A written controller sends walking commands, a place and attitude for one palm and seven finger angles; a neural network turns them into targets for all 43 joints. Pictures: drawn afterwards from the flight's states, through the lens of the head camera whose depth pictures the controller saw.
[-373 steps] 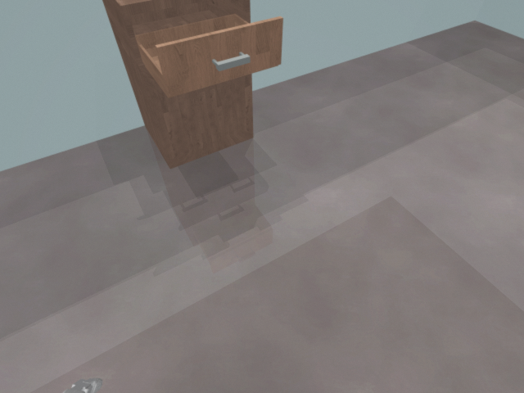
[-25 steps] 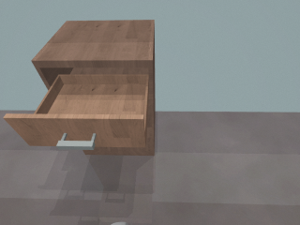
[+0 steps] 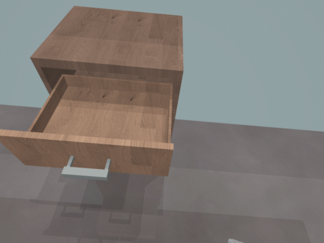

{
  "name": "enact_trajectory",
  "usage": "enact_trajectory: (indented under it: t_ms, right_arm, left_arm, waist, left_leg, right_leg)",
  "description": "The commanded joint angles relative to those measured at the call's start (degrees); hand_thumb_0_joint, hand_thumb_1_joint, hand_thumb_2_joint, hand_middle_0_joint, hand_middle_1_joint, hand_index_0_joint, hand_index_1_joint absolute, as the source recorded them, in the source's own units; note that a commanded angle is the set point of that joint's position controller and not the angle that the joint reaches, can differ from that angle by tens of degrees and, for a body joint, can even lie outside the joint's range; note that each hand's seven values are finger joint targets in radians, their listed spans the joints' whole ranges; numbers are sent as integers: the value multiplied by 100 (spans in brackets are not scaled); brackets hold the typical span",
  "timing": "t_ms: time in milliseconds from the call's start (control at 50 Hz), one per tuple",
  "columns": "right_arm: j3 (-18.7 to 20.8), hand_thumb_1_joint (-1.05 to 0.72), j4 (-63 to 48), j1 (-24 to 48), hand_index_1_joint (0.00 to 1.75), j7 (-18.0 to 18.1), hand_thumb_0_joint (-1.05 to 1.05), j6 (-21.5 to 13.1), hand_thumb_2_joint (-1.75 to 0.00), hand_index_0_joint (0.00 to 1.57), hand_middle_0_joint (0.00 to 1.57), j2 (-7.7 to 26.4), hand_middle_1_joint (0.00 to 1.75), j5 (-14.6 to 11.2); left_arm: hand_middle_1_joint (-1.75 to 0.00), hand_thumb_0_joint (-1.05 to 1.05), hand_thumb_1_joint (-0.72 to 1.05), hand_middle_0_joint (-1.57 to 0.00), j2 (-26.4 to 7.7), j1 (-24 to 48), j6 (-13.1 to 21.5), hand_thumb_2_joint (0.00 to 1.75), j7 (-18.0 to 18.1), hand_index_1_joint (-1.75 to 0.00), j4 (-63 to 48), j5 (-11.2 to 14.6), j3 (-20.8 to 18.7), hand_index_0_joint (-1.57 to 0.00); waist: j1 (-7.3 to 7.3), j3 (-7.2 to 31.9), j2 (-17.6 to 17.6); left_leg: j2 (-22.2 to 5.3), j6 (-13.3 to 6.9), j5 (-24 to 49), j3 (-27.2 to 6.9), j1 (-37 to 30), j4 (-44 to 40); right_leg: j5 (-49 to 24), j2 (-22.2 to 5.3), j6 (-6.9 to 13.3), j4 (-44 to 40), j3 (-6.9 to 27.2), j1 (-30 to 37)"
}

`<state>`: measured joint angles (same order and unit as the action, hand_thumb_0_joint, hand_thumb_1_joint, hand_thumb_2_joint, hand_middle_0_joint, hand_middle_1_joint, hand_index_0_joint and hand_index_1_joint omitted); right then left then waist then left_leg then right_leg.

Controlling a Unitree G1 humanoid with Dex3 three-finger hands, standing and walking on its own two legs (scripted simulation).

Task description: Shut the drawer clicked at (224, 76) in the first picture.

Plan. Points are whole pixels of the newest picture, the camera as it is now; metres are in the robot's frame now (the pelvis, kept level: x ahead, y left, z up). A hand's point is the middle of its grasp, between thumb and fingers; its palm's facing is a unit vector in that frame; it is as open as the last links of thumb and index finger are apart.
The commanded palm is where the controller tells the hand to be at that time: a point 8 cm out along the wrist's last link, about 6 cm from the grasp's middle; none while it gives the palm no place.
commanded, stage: come to a stop and stand still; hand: left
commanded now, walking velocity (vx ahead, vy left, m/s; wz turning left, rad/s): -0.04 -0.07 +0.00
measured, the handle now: (88, 167) +0.31 +0.25 -0.08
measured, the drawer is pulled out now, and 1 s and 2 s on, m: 0.30 0.30 0.30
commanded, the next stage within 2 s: look again from close up in 1.24 s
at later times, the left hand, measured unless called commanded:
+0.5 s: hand out of the picture +0.01 +0.09 -0.17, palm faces +0.03 -0.97 -0.23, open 7.2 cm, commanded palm none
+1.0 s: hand out of the picture -0.05 +0.04 -0.17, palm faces +0.10 -0.99 -0.14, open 7.4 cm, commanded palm none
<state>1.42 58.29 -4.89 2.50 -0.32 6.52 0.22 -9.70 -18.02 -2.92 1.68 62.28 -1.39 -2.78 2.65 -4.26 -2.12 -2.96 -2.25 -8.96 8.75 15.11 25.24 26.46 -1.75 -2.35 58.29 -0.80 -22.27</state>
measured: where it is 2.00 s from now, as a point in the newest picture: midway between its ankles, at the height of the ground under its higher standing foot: outside the picture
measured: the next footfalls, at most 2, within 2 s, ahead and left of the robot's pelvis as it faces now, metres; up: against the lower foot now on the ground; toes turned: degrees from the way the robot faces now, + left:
right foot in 0.24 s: +0.00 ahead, -0.17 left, +0.00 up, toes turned -4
left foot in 0.46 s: +0.02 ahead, +0.07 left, +0.00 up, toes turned +4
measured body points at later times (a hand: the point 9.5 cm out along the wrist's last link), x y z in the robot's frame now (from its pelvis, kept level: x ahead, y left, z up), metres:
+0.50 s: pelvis -0.02 -0.09 +0.00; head -0.02 -0.11 +0.45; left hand +0.01 +0.14 -0.15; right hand -0.06 -0.31 -0.17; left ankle -0.02 +0.06 -0.74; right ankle -0.04 -0.17 -0.74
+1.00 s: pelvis -0.01 -0.10 +0.00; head -0.01 -0.11 +0.45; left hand -0.05 +0.09 -0.16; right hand -0.04 -0.31 -0.17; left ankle -0.02 +0.06 -0.74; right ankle -0.04 -0.17 -0.74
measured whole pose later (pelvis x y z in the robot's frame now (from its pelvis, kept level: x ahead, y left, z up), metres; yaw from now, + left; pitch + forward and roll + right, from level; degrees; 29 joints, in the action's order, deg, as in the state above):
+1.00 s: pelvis -0.01 -0.10 +0.00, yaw +1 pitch -1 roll +0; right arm 0.3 66.0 -18.0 2.8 0.3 7.0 0.4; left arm -4.6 -18.9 0.3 1.7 65.8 -0.4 -0.9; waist 0.6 -1.5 0.9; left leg -4.3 4.0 -12.9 -0.7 8.9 23.0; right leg 14.6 3.2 4.6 22.7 -5.4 -7.3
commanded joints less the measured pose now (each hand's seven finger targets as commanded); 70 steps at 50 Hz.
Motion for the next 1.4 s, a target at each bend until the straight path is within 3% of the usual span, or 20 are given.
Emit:
enact_trajectory:
  t_ms: [0,120,160,180,200,220,240,320,380,420,460,500,660,1000,1280,1300,1320,1340,1360,1380]
  right_arm:
    - [322,-90,-145,-557,30,77,0,41,-90,20,20,1131,30,62]
    - [396,-90,-124,-541,30,-53,0,130,-90,20,20,1196,30,130]
    - [402,-90,-117,-513,30,-84,0,168,-90,20,20,1208,30,105]
    - [394,-90,-107,-680,30,-108,0,180,-90,20,20,998,30,66]
    - [322,-90,-164,-798,30,-132,0,205,-90,20,20,627,30,15]
    - [235,-90,-252,-704,30,-193,0,240,-90,20,20,440,30,24]
    - [229,-90,-298,-510,30,-183,0,277,-90,20,20,531,30,73]
    - [169,-90,182,-1150,30,-141,0,197,-90,20,20,512,30,43]
    - [75,-90,376,-1348,30,-66,0,125,-90,20,20,444,30,49]
    - [16,-90,532,-1494,30,-21,0,38,-90,20,20,497,30,45]
    - [-17,-90,605,-1501,30,33,0,18,-90,20,20,582,30,64]
    - [-34,-90,694,-1504,30,28,0,19,-90,20,20,495,30,51]
    - [0,-90,719,-1791,30,3,0,139,-90,20,20,392,30,85]
    - [-82,-90,654,-1733,30,91,0,-30,-90,20,20,396,30,34]
    - [-106,-90,628,-1604,30,61,0,-31,-90,20,20,504,30,45]
    - [-111,-90,633,-1617,30,59,0,-32,-90,20,20,506,30,43]
    - [-76,-90,-80,-1121,30,-59,0,35,-90,20,20,999,30,85]
    - [39,-90,-203,-1252,30,-38,0,-30,-90,20,20,841,30,110]
    - [25,-90,-168,-1434,30,-18,0,-32,-90,20,20,662,30,118]
    - [32,-90,-168,-1547,30,-16,0,-27,-90,20,20,612,30,109]
  left_arm:
    - [-30,0,90,-20,-390,-443,-68,90,-6,-30,-368,5,-189,-20]
    - [-30,0,90,-20,-241,-193,25,90,-38,-30,-523,1,-90,-20]
    - [-30,0,90,-20,-248,-641,96,90,-31,-30,-342,0,-72,-20]
    - [-30,0,90,-20,-427,-679,142,90,-12,-30,-322,-39,-81,-20]
    - [-30,0,90,-20,-794,-462,218,90,20,-30,-412,-70,-97,-20]
    - [-30,0,90,-20,-1063,74,225,90,24,-30,-564,-36,-83,-20]
    - [-30,0,90,-20,-1062,234,270,90,32,-30,-608,-24,-115,-20]
    - [-30,0,90,-20,-668,615,313,90,42,-30,-472,41,-32,-20]
    - [-30,0,90,-20,-581,363,352,90,41,-30,-253,95,5,-20]
    - [-30,0,90,-20,-434,245,350,90,35,-30,-147,139,46,-20]
    - [-30,0,90,-20,-393,125,353,90,38,-30,-79,149,54,-20]
    - [-30,0,90,-20,-486,162,322,90,41,-30,4,165,33,-20]
    - [-30,0,90,-20,-404,53,302,90,47,-30,25,118,17,-20]
    - [-30,0,90,-20,-143,-455,423,90,63,-30,241,122,77,-20]
    - [-30,0,90,-20,-216,-437,402,90,60,-30,192,114,107,-20]
    - [-30,0,90,-20,-247,-416,405,90,58,-30,195,116,104,-20]
    - [-30,0,90,-20,-1162,-290,510,90,79,-30,-299,42,253,-20]
    - [-30,0,90,-20,-822,-230,522,90,116,-30,-264,71,100,-20]
    - [-30,0,90,-20,-771,-275,522,90,114,-30,-321,71,138,-20]
    - [-30,0,90,-20,-717,-243,528,90,109,-30,-354,67,130,-20]
  waist:
    - [-223,709,1005]
    - [-308,457,1319]
    - [-84,571,1061]
    - [-106,484,467]
    - [-228,313,-588]
    - [-330,49,-946]
    - [-192,-37,-1323]
    - [-443,93,-649]
    - [-378,122,-325]
    - [-306,112,20]
    - [-224,23,105]
    - [-207,176,705]
    - [-292,-280,-94]
    - [-270,93,286]
    - [-236,-149,242]
    - [-236,-133,191]
    - [-333,-1002,-109]
    - [-310,-170,409]
    - [-356,548,346]
    - [-373,784,39]
  left_leg:
    - [-1675,-750,2038,-1099,-620,-804]
    - [-1490,-612,-578,-1419,36,-1064]
    - [-1168,-306,-1122,-1166,318,-683]
    - [-759,-42,-1279,-874,519,-205]
    - [-223,293,-1532,-444,776,683]
    - [-27,369,-1703,-441,535,1055]
    - [-29,302,-1684,-683,457,1422]
    - [14,308,-1049,-786,182,1430]
    - [-20,347,-429,-809,-337,323]
    - [-255,249,580,-1132,-648,-270]
    - [-329,243,699,-1115,-592,-268]
    - [-320,269,548,-1090,-457,-397]
    - [-103,280,-272,-884,-397,-158]
    - [-282,269,660,-1021,-660,-376]
    - [-271,220,579,-1078,-657,-482]
    - [-275,222,582,-1072,-639,-491]
    - [-62,128,427,-1138,-256,-5]
    - [-133,128,16,-1020,-107,422]
    - [-11,139,-86,-993,-176,719]
    - [63,170,-340,-931,-98,894]
  right_leg:
    - [-236,-162,-47,395,196,-376]
    - [-81,-96,138,-1668,-242,494]
    - [-999,-4,165,-2976,-425,1266]
    - [-1252,-132,201,-3708,-212,1484]
    - [-789,-1102,562,-4435,1140,1103]
    - [-332,-1629,913,-4867,1508,260]
    - [-429,-1525,1030,-4935,1633,-66]
    - [-1942,-964,996,-4294,695,588]
    - [-2303,-889,859,-3986,600,786]
    - [-2018,-542,603,-3872,488,793]
    - [-2229,-416,475,-3964,519,953]
    - [-2167,-436,474,-3907,421,1317]
    - [-357,-565,401,-4748,760,744]
    - [-2635,-426,481,-4058,313,1339]
    - [-2293,-410,469,-4074,291,1230]
    - [-2331,-418,466,-4077,285,1280]
    - [-2457,-253,279,-3990,332,548]
    - [-2082,-623,330,-3733,541,742]
    - [-2376,-748,450,-3777,734,1067]
    - [-2218,-857,596,-3856,844,1165]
